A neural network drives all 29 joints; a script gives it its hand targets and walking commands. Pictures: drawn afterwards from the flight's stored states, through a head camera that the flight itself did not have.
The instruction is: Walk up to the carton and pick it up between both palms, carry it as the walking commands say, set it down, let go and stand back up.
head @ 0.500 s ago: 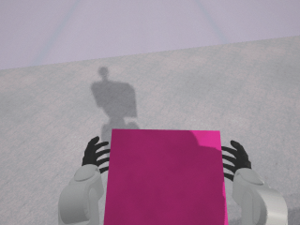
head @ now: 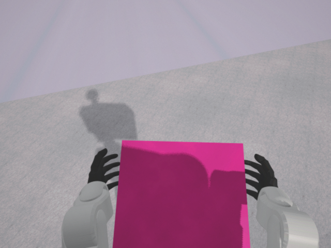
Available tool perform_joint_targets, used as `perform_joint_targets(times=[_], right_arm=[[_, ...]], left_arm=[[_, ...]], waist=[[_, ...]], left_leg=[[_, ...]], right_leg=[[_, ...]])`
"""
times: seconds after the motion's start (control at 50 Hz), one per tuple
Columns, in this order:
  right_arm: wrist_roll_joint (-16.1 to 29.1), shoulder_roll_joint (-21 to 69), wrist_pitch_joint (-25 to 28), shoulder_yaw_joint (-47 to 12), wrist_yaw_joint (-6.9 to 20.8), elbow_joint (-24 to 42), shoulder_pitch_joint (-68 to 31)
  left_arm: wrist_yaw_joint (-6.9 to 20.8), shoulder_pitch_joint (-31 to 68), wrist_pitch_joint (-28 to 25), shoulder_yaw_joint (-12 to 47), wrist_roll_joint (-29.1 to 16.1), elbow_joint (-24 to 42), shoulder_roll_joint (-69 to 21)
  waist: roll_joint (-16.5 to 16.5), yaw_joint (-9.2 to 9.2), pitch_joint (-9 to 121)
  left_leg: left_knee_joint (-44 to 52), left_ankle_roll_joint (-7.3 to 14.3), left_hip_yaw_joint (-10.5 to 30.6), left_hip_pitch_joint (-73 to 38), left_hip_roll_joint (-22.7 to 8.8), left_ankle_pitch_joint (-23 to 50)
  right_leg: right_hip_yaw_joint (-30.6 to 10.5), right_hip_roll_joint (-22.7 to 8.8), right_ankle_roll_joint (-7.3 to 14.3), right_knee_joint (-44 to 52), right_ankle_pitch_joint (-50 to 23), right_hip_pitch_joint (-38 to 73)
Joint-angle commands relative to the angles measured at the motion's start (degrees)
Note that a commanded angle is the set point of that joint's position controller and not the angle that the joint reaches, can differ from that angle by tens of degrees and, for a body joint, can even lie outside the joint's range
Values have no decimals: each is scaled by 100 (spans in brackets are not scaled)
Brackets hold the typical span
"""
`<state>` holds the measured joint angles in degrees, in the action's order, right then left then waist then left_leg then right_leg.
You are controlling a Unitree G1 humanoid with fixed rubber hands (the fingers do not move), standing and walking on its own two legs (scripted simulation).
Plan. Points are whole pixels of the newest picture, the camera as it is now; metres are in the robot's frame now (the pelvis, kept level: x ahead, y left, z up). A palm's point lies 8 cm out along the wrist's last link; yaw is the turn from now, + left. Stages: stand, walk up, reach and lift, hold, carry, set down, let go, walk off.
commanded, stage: carry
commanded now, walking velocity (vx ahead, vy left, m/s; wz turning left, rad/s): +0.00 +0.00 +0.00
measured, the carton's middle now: (179, 191) +0.28 +0.01 +0.00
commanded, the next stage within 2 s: none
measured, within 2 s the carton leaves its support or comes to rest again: neither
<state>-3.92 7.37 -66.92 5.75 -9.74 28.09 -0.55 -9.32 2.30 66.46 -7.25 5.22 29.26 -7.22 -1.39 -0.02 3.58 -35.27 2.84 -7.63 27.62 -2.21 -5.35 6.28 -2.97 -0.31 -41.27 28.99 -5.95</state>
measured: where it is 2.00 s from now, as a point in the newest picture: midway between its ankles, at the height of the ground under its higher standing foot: outside the picture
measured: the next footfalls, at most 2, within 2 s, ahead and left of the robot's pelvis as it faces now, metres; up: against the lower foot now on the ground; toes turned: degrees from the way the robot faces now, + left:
right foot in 1.22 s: +0.17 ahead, -0.22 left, +0.00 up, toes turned -4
left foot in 1.54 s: +0.14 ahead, -0.03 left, +0.00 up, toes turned +7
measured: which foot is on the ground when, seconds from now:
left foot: down 0.00-1.00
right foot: down 0.00-1.00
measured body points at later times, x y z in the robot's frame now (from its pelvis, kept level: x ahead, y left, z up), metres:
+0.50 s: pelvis +0.07 -0.02 +0.02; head +0.06 -0.02 +0.47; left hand +0.35 +0.16 +0.07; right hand +0.34 -0.19 +0.06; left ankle +0.10 +0.10 -0.71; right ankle -0.09 -0.08 -0.70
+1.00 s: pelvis +0.10 -0.06 +0.02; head +0.10 -0.08 +0.47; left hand +0.39 +0.11 +0.05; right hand +0.37 -0.24 +0.03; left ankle +0.12 +0.08 -0.70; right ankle -0.09 -0.07 -0.70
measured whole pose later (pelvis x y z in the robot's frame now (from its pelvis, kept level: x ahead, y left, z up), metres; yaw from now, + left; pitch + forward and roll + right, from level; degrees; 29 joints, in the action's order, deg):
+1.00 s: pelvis +0.10 -0.06 +0.02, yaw -2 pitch +4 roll +5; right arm -9.6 7.3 -41.9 9.7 -5.6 -3.1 -6.3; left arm -2.7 8.1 42.4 -12.9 11.4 -1.5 -6.9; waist 3.7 0.5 4.8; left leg -35.5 -0.5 -12.8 22.1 -2.2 -22.2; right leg 11.1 -1.7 2.4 -28.4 27.2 -0.3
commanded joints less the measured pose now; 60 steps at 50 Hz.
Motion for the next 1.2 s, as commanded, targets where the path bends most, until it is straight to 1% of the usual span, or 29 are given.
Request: perform_joint_targets(times=[0.0, 0.06, 0.08, 0.2, 0.22, 0.28, 0.32, 0.34, 0.38, 0.4, 0.42, 0.46, 0.56, 0.66, 0.74, 0.8, 0.84, 0.88, 0.9, 0.92, 0.94, 1.0, 1.02, 1.04, 1.06, 1.1, 1.12, 1.16, 1.18], right_arm=[[2105, 4325, -114, -4213, 1364, 754, -3172], [2104, 4535, -55, -4150, 1427, 548, -3107], [2069, 4638, -101, -4097, 1450, 449, -3089], [1400, 4182, 396, -3063, 1479, -1026, -2893], [1933, 4790, 432, -3866, 1462, 323, -3280], [1136, 3858, 945, -2805, 1575, -1790, -2897], [2090, 5169, 870, -4203, 1560, 631, -3352], [1104, 4077, 1030, -2880, 1601, -1380, -2973], [1618, 4900, 1156, -3653, 1640, -766, -3262], [1154, 4227, 1257, -3090, 1650, -1778, -3107], [1745, 4981, 1275, -3908, 1705, -332, -3631], [1025, 4143, 1550, -2810, 1744, -2319, -3417], [1046, 4319, 2088, -2887, 1979, -2447, -3522], [1275, 4532, 2255, -3309, 1892, -2055, -3704], [1111, 4216, 2299, -2974, 1988, -2443, -3347], [1053, 4093, 2427, -3158, 2014, -2571, -3242], [912, 3893, 2599, -2930, 1897, -2548, -3374], [686, 3603, 2825, -2671, 1780, -2845, -3406], [1012, 3834, 2820, -2993, 1664, -1548, -3575], [589, 3817, 2815, -2957, 1746, -2883, -3203], [1098, 4196, 2792, -3445, 1703, -1502, -3388], [1158, 4172, 2808, -3521, 1805, -1475, -3255], [912, 3984, 2767, -3172, 1868, -2507, -2993], [757, 3806, 2877, -3019, 1794, -2479, -3319], [596, 3694, 2962, -2874, 1811, -2861, -3389], [731, 4089, 2909, -3092, 1719, -2544, -3773], [647, 3615, 3026, -2798, 1775, -2863, -3515], [1190, 3877, 3125, -3182, 1716, -1471, -3588], [1147, 3995, 2928, -3546, 1803, -1872, -3216]], left_arm=[[1477, 1911, 263, 4075, -1936, -138, -4841], [1481, 2252, 195, 4086, -2059, -69, -4918], [1479, 2632, 134, 4189, -2119, 105, -5031], [1502, 2564, -288, 3467, -1652, -1210, -4541], [1509, 2617, -300, 4039, -2049, -99, -5177], [1627, 2014, -808, 2747, -1126, -2398, -4090], [1651, 2471, -699, 4326, -2169, 31, -5486], [1740, 2451, -912, 3013, -1303, -1980, -4253], [1745, 2901, -1058, 3839, -1768, -925, -5026], [1788, 2430, -1151, 3159, -1251, -2216, -4353], [1807, 2829, -1142, 3948, -1728, -874, -5150], [1834, 2939, -1472, 2904, -1007, -2603, -4180], [1996, 3250, -2015, 3131, -1046, -2375, -4349], [2012, 2860, -2131, 3240, -1169, -2360, -4519], [1940, 3090, -2248, 3182, -950, -2061, -4008], [1997, 2659, -2402, 3079, -764, -2513, -4001], [2075, 2684, -2462, 2867, -702, -2960, -3963], [2080, 2813, -2705, 2479, -550, -3020, -3399], [2012, 2925, -2693, 2923, -989, -1739, -3791], [2127, 2444, -2604, 2823, -752, -3293, -3728], [2083, 2479, -2579, 3279, -1200, -1843, -4041], [2085, 2198, -2604, 3244, -1073, -2170, -4112], [2108, 2398, -2602, 3033, -825, -2889, -3842], [2139, 2509, -2680, 3023, -892, -2994, -3826], [2166, 3196, -2831, 2931, -817, -2730, -3467], [2124, 3610, -2849, 3048, -1033, -2296, -3739], [2108, 3276, -2993, 2837, -842, -2524, -3397], [1900, 3448, -3188, 3128, -1264, -754, -3741], [1953, 2920, -3009, 3135, -1192, -1352, -3815]], waist=[[-422, 103, 1264], [-390, 76, 1819], [506, -13, 1633], [-8, 58, 2348], [68, 44, 2249], [366, 30, 2269], [100, 6, 2207], [482, 3, 2073], [164, -4, 1960], [691, 14, 1851], [282, 5, 1665], [194, -13, 1584], [14, 8, 1612], [466, 40, 1858], [-863, 14, 1962], [-398, 44, 1491], [-10, 20, 1645], [1479, 136, 1361], [1695, 197, 1426], [1769, 196, 1238], [1484, 121, 1408], [907, -341, 2017], [-43, -561, 2267], [-1535, -443, 1886], [-1389, -380, 1625], [-437, -220, 884], [-217, -75, 1061], [-411, 51, 1417], [516, 44, 1366]], left_leg=[[1448, 777, 1863, -1353, -1617, 2041], [80, -90, 642, -1527, -557, 1783], [301, -231, 602, -1191, -441, 613], [247, 45, 900, -2178, -810, 3190], [90, 87, 766, -2362, -902, 3888], [23, 112, 649, -2361, -771, 3662], [2, -12, 450, -2472, -563, 3074], [-26, 42, 453, -2207, -668, 3183], [-42, 2, 271, -2149, -580, 2817], [99, 1, 149, -2105, -491, 2409], [175, -53, 125, -2042, -469, 2043], [236, -82, 129, -1941, -504, 1912], [52, -14, 156, -2188, -671, 2709], [-19, -49, -137, -2036, -405, 2321], [17, 220, 408, -3155, -914, 4508], [-255, 191, 157, -2934, -911, 4400], [-294, 79, 49, -2067, -561, 3257], [-374, -250, -702, 112, 271, -1814], [-198, -426, -1131, 680, 599, -2623], [207, -422, -1246, 560, 666, -2447], [300, -341, -1211, -125, 716, -1756], [618, 430, -513, -3522, -241, 1197], [554, 1187, 763, -4753, -1246, 4091], [416, 1957, 2419, -5174, -2333, 7035], [293, 1991, 2677, -3990, -2714, 6528], [320, 1116, 2087, -2325, -2159, 3403], [438, 557, 1081, -2111, -1527, 2594], [-227, -119, 89, -1547, -968, 787], [-407, -286, -111, -839, -531, -1399]], right_leg=[[-343, 390, 76, 832, 652, -825], [-988, -331, 247, 2348, -1969, -109], [-1294, -692, 386, 1971, -2716, -250], [-564, -156, 162, 1528, -3110, 112], [-560, -190, 147, 1448, -3751, 88], [-491, -288, 179, 1225, -4771, 187], [-372, -339, 188, 1013, -5297, 166], [-355, -322, 181, 1057, -5473, 165], [-326, -440, 207, 1146, -5772, 185], [-225, -341, 223, 1114, -5931, 278], [-267, -404, 188, 1152, -5647, 148], [-247, -477, 176, 1194, -5778, 286], [-54, -341, 118, 1141, -5112, 73], [13, -404, 60, 910, -7291, 467], [261, -24, 62, 1143, -3541, -533], [277, 63, 47, 2073, -3631, -783], [233, -123, 123, 1916, -5526, 95], [-157, -691, 111, 1228, -9825, 2053], [-220, -867, 117, 780, -11800, 2662], [-76, -868, -107, 619, -12362, 2587], [0, -795, -210, 524, -11954, 2183], [250, -325, -833, -766, -9956, -671], [84, 156, -1032, -2531, -6514, -2075], [-834, 597, -591, -3640, 791, -3563], [-2014, 117, -252, -3952, 2177, -3408], [-2185, -362, 423, -1613, 2435, -3041], [-1138, -60, 500, 27, 1231, -2139], [-769, 143, 287, 2202, -1811, -490], [-1088, -296, 186, 2293, -2345, -119]])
